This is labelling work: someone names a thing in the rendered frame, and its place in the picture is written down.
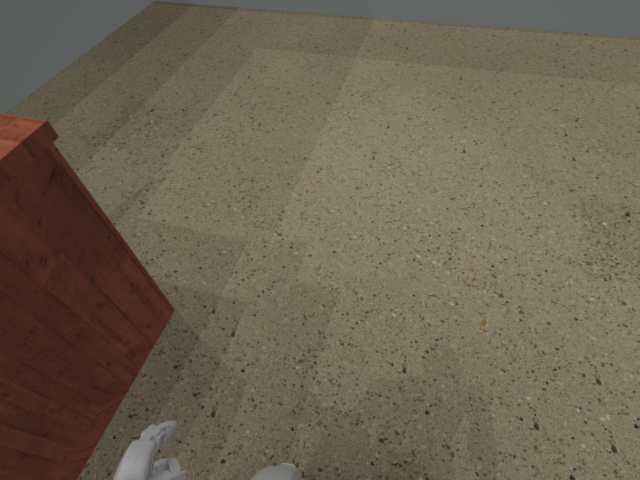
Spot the left robot hand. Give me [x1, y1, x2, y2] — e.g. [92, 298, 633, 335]
[113, 421, 186, 480]

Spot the left robot shin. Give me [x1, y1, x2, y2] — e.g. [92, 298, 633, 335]
[280, 463, 299, 475]

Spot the table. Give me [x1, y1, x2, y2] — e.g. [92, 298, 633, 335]
[0, 113, 175, 480]

